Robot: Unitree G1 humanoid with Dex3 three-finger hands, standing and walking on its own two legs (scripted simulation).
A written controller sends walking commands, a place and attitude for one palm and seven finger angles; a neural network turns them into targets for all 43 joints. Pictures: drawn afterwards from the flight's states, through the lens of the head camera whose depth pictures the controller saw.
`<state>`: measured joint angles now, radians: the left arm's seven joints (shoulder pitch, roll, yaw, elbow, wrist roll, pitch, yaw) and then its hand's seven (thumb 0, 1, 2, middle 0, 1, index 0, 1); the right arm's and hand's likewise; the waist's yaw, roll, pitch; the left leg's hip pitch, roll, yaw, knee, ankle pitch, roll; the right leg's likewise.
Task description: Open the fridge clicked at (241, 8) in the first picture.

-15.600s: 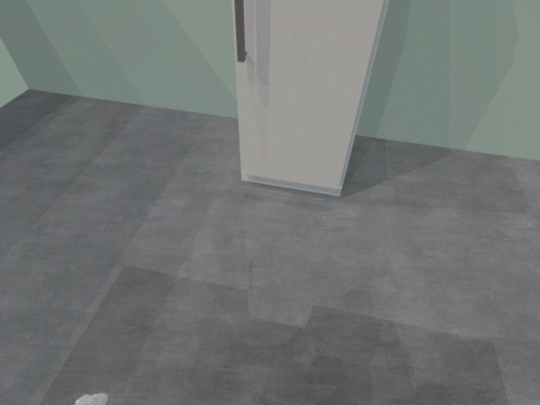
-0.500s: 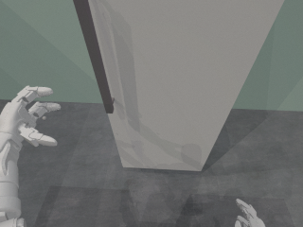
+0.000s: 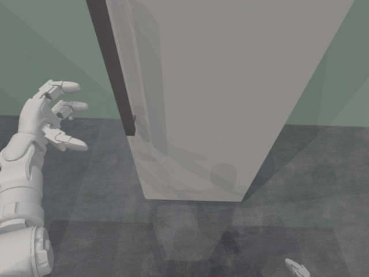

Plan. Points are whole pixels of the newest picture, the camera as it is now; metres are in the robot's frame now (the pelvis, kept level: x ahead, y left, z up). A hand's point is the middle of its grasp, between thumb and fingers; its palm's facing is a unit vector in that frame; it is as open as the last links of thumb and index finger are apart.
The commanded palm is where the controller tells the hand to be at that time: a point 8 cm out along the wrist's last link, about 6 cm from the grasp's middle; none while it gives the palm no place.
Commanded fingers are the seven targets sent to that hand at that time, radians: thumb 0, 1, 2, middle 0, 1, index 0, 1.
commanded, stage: move the hooked fingers beside the handle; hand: left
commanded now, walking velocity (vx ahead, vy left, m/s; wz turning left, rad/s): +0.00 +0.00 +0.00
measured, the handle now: (117, 68) +0.53 +0.17 +0.17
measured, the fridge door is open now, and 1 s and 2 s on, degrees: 0 0 0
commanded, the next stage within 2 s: feel for the door with the fingertips in 1.94 s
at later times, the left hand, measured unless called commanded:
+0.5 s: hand (86, 105) +0.45 +0.23 +0.12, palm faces -0.01 -1.00 +0.01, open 14.0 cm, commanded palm +0.44 +0.29 +0.12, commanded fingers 0.00 -0.50 0.30 -0.30 -1.20 -0.30 -1.20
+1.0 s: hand (80, 99) +0.47 +0.25 +0.12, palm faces +0.00 -1.00 +0.01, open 13.9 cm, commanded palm +0.44 +0.29 +0.12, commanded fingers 0.00 -0.50 0.30 -0.30 -1.20 -0.30 -1.20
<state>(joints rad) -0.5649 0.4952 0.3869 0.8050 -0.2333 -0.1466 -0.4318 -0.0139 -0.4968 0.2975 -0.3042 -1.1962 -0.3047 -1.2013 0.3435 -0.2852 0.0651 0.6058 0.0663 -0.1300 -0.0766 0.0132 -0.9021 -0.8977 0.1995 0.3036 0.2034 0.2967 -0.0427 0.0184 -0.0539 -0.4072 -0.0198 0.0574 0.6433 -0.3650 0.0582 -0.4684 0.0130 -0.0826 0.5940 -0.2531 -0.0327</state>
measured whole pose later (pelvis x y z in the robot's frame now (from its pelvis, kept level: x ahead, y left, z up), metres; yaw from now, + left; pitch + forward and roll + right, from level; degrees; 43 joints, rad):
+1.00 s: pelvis +0.01 +0.00 -0.01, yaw -2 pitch +13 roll -2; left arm -0.74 0.59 0.46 1.02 -0.20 -0.27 -0.43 -0.01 -0.50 0.30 -0.30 -1.20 -0.30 -1.20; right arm 0.46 -0.29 0.04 0.63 0.05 0.03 -0.05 0.01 -0.90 -0.90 0.20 0.30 0.20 0.30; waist -0.11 0.01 -0.09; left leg -0.54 0.01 0.07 0.71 -0.40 0.06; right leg -0.59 0.04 -0.07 0.62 -0.26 -0.03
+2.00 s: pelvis +0.01 +0.01 -0.01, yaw -1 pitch +12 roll -2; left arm -0.77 0.53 0.41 1.04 -0.17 -0.28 -0.35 -0.01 -0.50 0.30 -0.30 -1.20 -0.31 -1.20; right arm 0.40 -0.28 0.05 0.61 0.04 0.02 -0.04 0.01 -0.90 -0.90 0.20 0.30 0.20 0.30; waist -0.10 0.01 -0.09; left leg -0.54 0.00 0.06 0.73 -0.41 0.06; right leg -0.59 0.03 -0.08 0.65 -0.27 -0.03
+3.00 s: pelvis +0.00 +0.00 -0.01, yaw +0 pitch +12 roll -2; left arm -0.79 0.47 0.34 1.05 -0.17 -0.26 -0.31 -0.01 -0.50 0.30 -0.31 -1.20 -0.31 -1.20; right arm 0.39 -0.29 0.04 0.62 0.05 0.00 -0.04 0.01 -0.90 -0.90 0.20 0.30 0.20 0.30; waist -0.10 0.02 -0.08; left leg -0.54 0.00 0.05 0.73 -0.40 0.05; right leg -0.60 0.03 -0.09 0.65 -0.28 -0.04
